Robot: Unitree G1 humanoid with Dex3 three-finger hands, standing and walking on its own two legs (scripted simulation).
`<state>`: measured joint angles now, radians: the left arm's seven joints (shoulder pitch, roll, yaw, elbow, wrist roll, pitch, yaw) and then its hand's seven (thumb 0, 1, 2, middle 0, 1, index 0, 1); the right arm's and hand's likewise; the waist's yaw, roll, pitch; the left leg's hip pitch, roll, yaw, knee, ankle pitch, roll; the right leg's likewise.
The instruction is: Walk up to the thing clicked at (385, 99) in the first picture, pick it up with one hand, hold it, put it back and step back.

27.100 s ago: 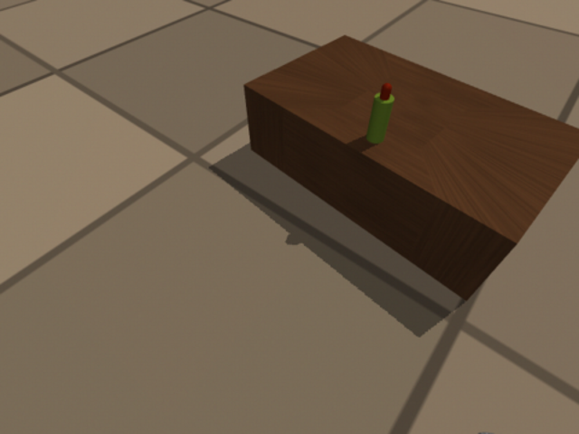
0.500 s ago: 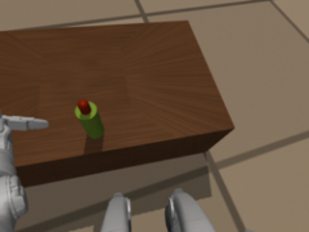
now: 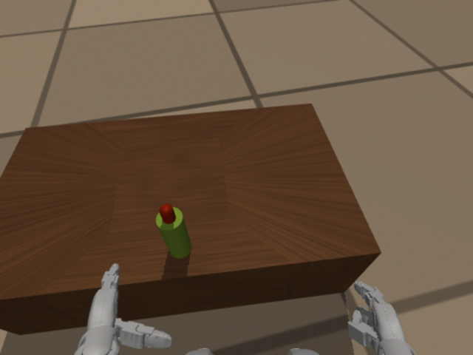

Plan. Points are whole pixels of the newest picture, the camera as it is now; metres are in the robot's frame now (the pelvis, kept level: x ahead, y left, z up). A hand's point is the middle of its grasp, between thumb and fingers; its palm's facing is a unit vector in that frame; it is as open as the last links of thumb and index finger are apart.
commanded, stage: home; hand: left
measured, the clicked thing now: (173, 229) +0.45 +0.19 -0.23
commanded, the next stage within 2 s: none
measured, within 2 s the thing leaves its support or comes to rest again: neither
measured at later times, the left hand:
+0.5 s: hand (155, 339) +0.16 +0.16 -0.07, palm faces +0.11 -0.96 -0.26, open 17.5 cm
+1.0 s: hand out of the picture +0.07 +0.25 -0.11, palm faces +0.01 -0.92 -0.39, open 17.5 cm
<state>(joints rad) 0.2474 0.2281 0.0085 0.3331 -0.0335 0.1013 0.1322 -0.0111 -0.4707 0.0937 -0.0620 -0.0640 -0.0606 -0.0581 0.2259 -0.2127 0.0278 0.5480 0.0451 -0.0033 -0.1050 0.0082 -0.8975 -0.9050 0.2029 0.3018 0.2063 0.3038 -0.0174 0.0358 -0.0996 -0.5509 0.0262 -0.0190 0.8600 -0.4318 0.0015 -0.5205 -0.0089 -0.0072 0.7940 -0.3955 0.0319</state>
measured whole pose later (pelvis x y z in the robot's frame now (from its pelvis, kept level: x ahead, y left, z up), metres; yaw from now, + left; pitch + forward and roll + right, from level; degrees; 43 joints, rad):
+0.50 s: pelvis -0.01 -0.02 +0.00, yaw +1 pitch +6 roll -1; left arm 0.42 0.19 -0.02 0.14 -0.02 0.17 0.13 -0.01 -0.55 0.05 -0.06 -0.05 -0.05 -0.05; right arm 0.26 -0.22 0.02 0.54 0.02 -0.07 -0.14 0.01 -0.90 -0.91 0.20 0.30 0.21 0.30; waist -0.02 0.02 -0.08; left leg -0.55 0.03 -0.04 0.88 -0.43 -0.02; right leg -0.52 0.00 -0.03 0.84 -0.42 0.01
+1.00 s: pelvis +0.00 +0.00 +0.03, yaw +2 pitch -3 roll +0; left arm 0.23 0.34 -0.01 0.92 0.03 0.01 0.04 -0.01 -0.55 0.05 -0.05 -0.05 -0.05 -0.05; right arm 0.21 -0.31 -0.02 0.96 -0.04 0.02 -0.01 0.01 -0.90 -0.90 0.20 0.30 0.21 0.30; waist 0.00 0.02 0.02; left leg -0.20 -0.02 -0.02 0.53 -0.28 0.01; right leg -0.18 -0.05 -0.02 0.51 -0.28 0.04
